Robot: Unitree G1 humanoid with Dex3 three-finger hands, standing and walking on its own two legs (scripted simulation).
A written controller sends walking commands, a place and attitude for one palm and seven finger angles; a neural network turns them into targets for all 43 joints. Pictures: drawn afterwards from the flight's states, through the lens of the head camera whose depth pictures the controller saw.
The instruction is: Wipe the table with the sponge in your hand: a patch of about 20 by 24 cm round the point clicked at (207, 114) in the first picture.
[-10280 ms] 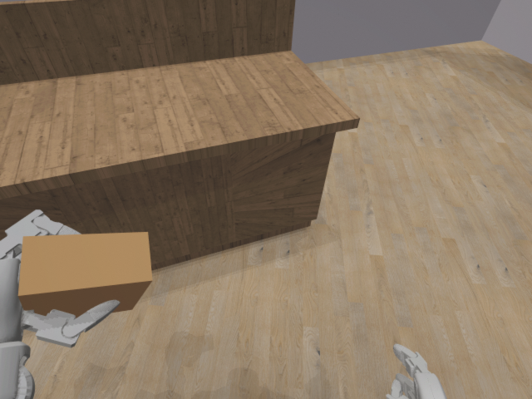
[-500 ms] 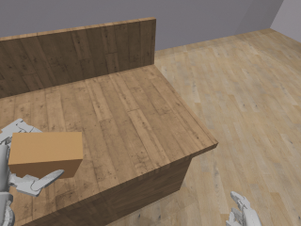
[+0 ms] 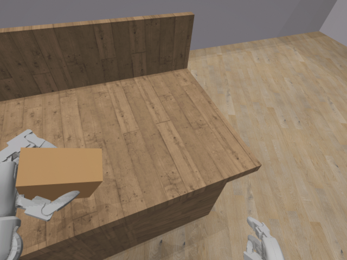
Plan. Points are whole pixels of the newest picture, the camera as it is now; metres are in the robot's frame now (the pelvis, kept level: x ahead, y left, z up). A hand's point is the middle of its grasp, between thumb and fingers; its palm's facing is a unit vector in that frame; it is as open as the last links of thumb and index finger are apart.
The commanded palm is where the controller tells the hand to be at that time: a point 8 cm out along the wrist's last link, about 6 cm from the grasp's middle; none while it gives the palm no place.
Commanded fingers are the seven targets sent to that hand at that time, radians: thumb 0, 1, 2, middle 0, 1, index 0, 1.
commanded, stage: come to a stop and stand still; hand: left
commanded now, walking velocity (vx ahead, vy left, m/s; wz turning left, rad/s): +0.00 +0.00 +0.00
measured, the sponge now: (72, 176) +0.23 +0.21 +0.13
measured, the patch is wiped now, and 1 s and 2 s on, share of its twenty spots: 0.00 0.00 0.00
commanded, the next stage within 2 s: look again from close up in 0.48 s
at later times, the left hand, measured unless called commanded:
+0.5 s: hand (57, 165) +0.23 +0.23 +0.15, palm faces +0.32 -0.87 -0.37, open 9.7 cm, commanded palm +0.18 +0.27 +0.18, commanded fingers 0.00 0.10 1.30 -1.20 -1.60 -1.20 -1.60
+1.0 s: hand (35, 174) +0.22 +0.26 +0.14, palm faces +0.35 -0.85 -0.40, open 9.7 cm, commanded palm +0.16 +0.28 +0.18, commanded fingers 0.00 0.10 1.30 -1.20 -1.60 -1.20 -1.60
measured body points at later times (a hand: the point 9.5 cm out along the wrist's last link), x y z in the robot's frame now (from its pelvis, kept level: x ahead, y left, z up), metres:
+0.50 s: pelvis +0.02 -0.01 +0.00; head +0.03 +0.01 +0.45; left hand +0.21 +0.27 +0.17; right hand +0.20 -0.24 -0.06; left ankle +0.03 +0.10 -0.74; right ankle +0.04 -0.14 -0.74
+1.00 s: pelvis +0.00 +0.00 +0.00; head +0.03 +0.05 +0.45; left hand +0.19 +0.31 +0.16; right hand +0.16 -0.22 -0.07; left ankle +0.03 +0.10 -0.74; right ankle +0.04 -0.14 -0.74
